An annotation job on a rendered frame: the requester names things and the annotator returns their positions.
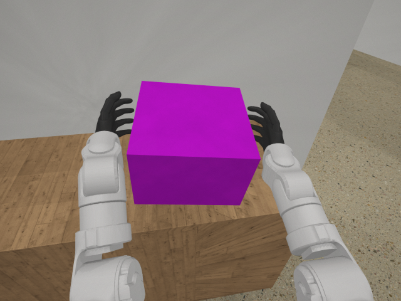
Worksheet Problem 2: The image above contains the left robot forearm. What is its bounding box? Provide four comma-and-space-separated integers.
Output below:
70, 131, 132, 301

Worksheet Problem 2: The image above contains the right robot upper arm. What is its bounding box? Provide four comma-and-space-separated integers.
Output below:
294, 256, 373, 301

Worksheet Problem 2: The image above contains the robot left hand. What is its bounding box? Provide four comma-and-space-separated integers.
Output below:
95, 91, 134, 137

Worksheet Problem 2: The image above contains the right robot forearm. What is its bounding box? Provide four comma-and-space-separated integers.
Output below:
261, 143, 374, 301

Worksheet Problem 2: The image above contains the robot right hand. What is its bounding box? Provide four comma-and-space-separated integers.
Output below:
247, 102, 284, 151

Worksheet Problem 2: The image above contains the carton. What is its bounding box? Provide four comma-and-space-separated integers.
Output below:
127, 81, 261, 205

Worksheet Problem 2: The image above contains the pedestal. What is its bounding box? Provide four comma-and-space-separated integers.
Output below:
0, 120, 292, 301

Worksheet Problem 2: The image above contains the left robot upper arm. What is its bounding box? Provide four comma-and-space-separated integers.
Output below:
71, 255, 145, 301

